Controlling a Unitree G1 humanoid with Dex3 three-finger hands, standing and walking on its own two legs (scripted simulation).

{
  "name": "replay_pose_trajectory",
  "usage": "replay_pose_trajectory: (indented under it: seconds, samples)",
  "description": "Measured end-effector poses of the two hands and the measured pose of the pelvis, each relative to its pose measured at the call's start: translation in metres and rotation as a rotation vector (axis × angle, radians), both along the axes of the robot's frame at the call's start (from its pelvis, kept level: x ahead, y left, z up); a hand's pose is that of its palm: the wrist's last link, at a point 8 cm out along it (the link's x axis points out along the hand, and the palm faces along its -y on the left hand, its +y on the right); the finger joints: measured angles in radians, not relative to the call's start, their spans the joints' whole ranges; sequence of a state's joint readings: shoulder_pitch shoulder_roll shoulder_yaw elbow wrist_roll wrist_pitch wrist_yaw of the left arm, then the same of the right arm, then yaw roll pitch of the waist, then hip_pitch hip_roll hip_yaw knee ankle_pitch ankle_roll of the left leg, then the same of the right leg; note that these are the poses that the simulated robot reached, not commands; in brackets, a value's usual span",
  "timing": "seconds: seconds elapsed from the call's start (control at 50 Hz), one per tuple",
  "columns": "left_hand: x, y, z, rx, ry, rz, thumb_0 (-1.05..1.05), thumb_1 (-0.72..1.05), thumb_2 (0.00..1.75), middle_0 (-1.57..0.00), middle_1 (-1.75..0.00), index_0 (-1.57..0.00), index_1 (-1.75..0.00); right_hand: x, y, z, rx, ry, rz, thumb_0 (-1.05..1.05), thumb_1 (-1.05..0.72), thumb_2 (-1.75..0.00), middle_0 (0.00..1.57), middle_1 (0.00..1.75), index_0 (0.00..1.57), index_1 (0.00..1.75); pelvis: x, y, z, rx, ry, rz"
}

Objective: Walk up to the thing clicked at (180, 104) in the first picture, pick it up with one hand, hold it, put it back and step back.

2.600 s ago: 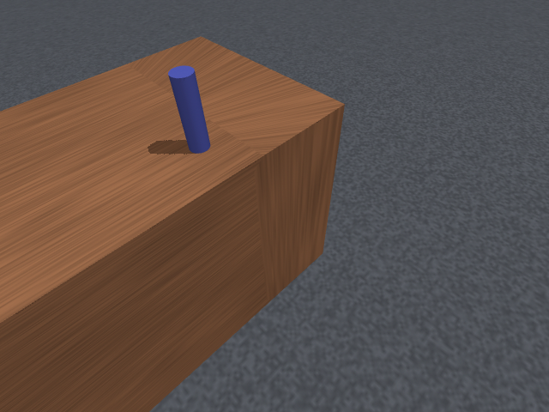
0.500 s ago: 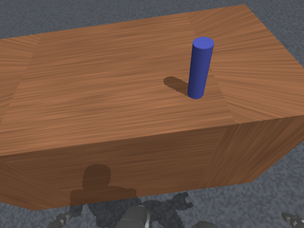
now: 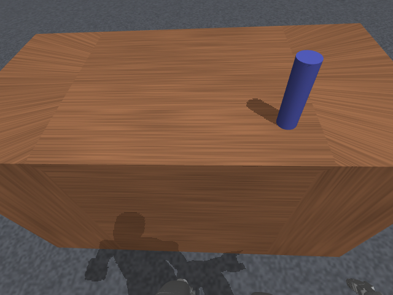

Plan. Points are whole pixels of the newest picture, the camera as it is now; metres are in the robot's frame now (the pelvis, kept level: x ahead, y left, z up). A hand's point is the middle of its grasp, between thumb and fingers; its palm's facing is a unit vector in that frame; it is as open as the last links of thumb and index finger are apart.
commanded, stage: walk up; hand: right
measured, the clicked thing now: (296, 94) +0.53 -0.20 +0.10
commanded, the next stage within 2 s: stand in 1.94 s
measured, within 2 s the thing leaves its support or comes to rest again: neither
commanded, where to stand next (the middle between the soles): +0.08 +0.02 m, yaw -1 degrees
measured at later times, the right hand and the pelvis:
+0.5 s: hand out of the picture +0.07 -0.24 -0.12, palm faces -0.07 +0.91 -0.41, open 7.4 cm; pelvis +0.00 +0.03 +0.01, yaw +2 degrees
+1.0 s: hand out of the picture +0.11 -0.24 -0.12, palm faces -0.07 +0.93 -0.36, open 7.4 cm; pelvis +0.02 +0.01 +0.03, yaw +2 degrees
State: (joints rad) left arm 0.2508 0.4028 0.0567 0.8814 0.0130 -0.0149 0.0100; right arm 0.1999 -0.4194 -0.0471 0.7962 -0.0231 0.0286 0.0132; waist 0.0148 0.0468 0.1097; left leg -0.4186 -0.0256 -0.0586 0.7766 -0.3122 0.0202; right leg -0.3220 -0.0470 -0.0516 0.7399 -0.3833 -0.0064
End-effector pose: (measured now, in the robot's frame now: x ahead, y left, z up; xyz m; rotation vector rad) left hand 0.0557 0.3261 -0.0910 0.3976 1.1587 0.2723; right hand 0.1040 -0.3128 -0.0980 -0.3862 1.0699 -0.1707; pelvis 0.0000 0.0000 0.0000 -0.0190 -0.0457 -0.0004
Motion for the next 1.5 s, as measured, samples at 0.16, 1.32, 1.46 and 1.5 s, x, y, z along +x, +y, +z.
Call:
replay_pose_trajectory:
  seconds: [0.16,1.32,1.46,1.5]
  samples:
    - [-0.031,-0.001,0.011,-0.007,0.006,0.03,0.01,0.9,0.89,-0.21,-0.3,-0.21,-0.3,-0.013,0.01,-0.002,0.035,0.065,0.012,0.01,-0.9,-0.9,0.2,0.3,0.2,0.3,-0.006,0.007,0.011,0.025,-0.001,0.041]
    - [0.045,-0.013,0.007,-0.128,0.054,0.043,0.01,0.9,0.89,-0.21,-0.3,-0.21,-0.3,0.021,0.03,0.02,0.028,0.104,-0.05,0.0,-0.91,-0.9,0.2,0.3,0.2,0.3,0.032,0.016,0.037,0.023,0.011,0.026]
    - [0.05,-0.015,0.008,-0.13,0.048,0.039,0.01,0.9,0.89,-0.21,-0.3,-0.21,-0.3,0.021,0.033,0.019,0.038,0.103,-0.055,0.0,-0.9,-0.9,0.2,0.3,0.2,0.3,0.033,0.016,0.038,0.023,0.01,0.022]
    - [0.05,-0.015,0.008,-0.129,0.05,0.037,0.01,0.9,0.89,-0.21,-0.3,-0.21,-0.3,0.02,0.034,0.019,0.04,0.106,-0.057,0.0,-0.9,-0.9,0.2,0.3,0.2,0.3,0.033,0.016,0.038,0.023,0.01,0.021]
